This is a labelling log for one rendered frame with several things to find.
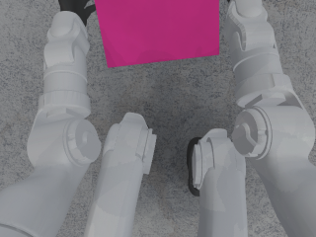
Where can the robot left forearm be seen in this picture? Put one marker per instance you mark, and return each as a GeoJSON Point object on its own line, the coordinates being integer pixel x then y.
{"type": "Point", "coordinates": [64, 71]}

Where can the robot left shin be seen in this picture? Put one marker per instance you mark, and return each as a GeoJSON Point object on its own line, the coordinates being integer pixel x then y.
{"type": "Point", "coordinates": [113, 132]}

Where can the robot left upper arm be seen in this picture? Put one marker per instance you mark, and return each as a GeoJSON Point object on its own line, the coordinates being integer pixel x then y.
{"type": "Point", "coordinates": [61, 153]}

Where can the left robot hand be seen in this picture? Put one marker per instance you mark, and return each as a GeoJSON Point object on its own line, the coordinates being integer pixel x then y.
{"type": "Point", "coordinates": [77, 6]}

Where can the robot right upper arm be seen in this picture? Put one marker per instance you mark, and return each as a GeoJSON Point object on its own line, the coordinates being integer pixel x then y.
{"type": "Point", "coordinates": [277, 140]}

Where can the carton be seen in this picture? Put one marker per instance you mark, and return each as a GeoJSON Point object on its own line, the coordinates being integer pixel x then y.
{"type": "Point", "coordinates": [147, 31]}

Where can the robot right foot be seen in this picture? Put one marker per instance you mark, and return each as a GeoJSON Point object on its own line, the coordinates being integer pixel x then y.
{"type": "Point", "coordinates": [190, 151]}

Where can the robot right forearm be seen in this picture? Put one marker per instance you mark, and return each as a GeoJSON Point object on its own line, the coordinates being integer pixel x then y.
{"type": "Point", "coordinates": [255, 58]}

